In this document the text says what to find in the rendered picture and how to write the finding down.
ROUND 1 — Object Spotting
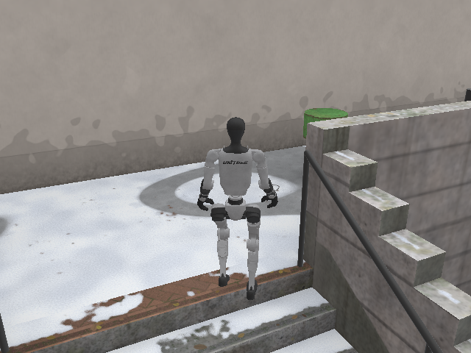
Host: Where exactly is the robot right hand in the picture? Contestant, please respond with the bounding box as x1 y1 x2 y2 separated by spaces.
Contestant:
261 194 278 208

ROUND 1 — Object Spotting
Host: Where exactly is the robot right forearm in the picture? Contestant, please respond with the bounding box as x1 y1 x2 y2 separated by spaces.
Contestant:
263 179 276 199

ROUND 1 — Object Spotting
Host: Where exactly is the robot left hand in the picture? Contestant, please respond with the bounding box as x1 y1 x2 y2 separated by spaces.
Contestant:
197 198 214 211

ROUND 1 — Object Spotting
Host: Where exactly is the right robot upper arm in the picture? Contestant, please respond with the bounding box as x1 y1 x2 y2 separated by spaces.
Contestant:
251 149 270 190

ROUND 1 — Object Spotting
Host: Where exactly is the robot left shin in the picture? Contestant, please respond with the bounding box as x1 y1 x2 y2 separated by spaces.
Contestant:
217 228 228 277

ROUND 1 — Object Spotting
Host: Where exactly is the left robot upper arm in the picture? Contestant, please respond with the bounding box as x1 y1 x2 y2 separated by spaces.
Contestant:
202 149 220 190

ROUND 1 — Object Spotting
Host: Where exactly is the robot left forearm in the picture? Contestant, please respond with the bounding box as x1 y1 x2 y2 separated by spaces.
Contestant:
199 179 210 202

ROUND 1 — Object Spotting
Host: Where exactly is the right robot foot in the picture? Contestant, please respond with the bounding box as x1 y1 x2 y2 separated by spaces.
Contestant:
247 280 258 300

